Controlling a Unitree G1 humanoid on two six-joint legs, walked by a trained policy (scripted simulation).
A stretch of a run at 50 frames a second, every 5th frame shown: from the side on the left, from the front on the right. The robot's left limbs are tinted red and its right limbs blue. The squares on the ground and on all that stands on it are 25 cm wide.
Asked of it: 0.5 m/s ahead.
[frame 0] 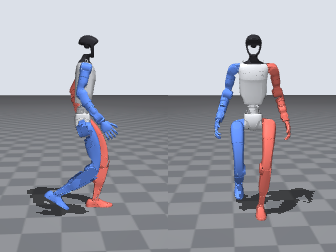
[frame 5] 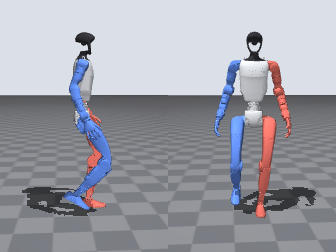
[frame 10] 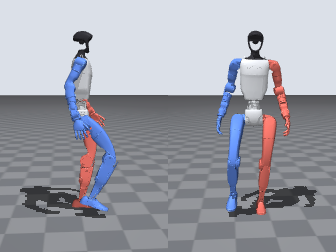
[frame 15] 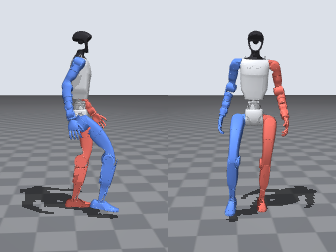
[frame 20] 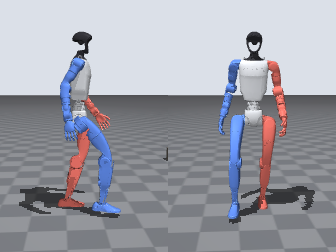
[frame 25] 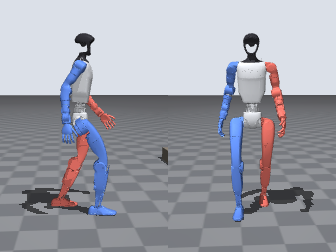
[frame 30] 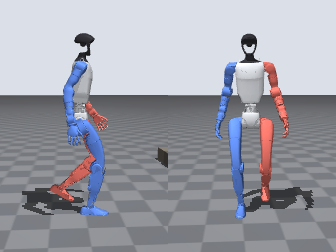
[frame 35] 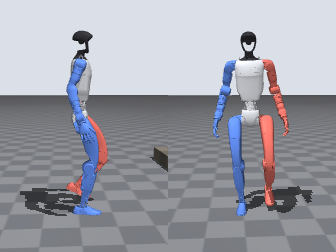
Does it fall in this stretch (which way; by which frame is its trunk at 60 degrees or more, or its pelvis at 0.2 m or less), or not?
no
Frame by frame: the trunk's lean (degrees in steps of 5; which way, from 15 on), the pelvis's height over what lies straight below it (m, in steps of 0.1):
0: 5, 0.7
5: 5, 0.8
10: 0, 0.8
15: 5, 0.8
20: 5, 0.8
25: 5, 0.8
30: 5, 0.8
35: 5, 0.8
